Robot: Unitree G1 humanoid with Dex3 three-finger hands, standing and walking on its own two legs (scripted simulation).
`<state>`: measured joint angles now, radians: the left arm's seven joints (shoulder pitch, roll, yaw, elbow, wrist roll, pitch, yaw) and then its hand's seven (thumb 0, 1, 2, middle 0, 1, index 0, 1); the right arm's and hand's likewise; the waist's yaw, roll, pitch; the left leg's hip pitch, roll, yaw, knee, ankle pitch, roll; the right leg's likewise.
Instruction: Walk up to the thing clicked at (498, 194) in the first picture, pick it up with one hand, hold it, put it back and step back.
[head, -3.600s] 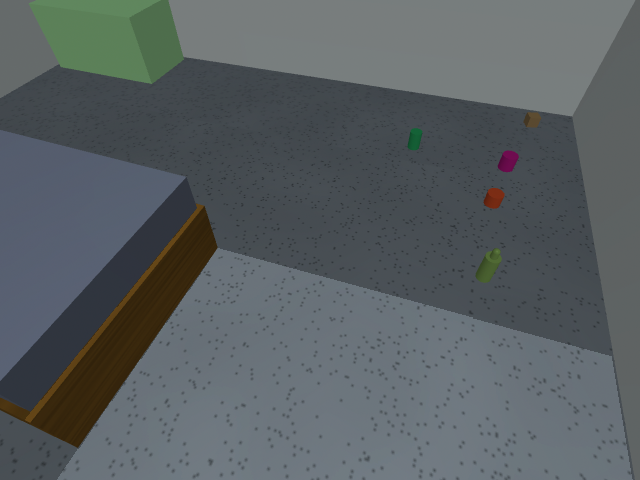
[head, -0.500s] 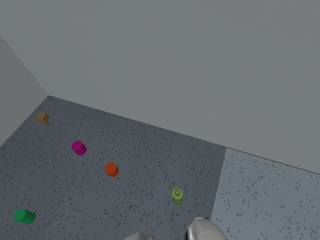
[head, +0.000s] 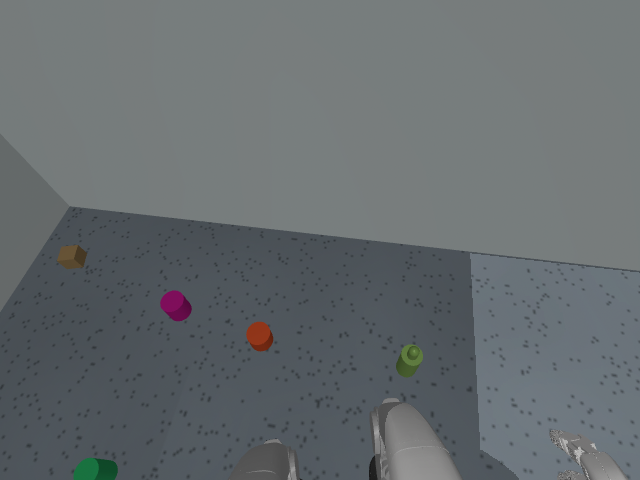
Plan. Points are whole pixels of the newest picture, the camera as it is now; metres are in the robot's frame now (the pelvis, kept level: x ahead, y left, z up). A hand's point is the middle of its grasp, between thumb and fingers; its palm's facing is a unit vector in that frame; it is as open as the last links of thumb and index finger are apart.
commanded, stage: walk up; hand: left
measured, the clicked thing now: (260, 336) +0.53 +0.21 -0.69
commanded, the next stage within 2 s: none
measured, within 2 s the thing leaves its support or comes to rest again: neither
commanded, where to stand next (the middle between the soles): +0.07 +0.15 m, yaw -24 degrees
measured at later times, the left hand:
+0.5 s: hand out of the picture +0.09 +0.53 -0.12, palm faces -0.17 -0.80 -0.58, open 7.4 cm
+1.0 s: hand out of the picture +0.15 +0.38 -0.11, palm faces -0.43 -0.81 -0.39, open 7.4 cm
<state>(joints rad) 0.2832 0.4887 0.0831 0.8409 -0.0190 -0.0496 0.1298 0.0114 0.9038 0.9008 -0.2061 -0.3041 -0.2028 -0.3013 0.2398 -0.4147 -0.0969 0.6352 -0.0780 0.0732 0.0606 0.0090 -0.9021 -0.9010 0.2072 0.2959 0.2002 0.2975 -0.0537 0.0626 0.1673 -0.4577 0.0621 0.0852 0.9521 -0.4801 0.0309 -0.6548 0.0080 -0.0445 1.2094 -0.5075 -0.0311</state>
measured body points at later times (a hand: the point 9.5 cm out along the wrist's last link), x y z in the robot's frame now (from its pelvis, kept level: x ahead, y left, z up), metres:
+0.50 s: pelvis -0.07 +0.23 -0.01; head -0.06 +0.21 +0.44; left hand +0.10 +0.57 -0.08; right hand -0.07 -0.11 -0.13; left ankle -0.03 +0.38 -0.69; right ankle +0.01 +0.02 -0.64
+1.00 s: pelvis -0.05 +0.18 +0.02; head -0.01 +0.15 +0.47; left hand +0.17 +0.42 -0.09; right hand -0.19 -0.15 -0.08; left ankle -0.01 +0.35 -0.65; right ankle -0.07 +0.06 -0.69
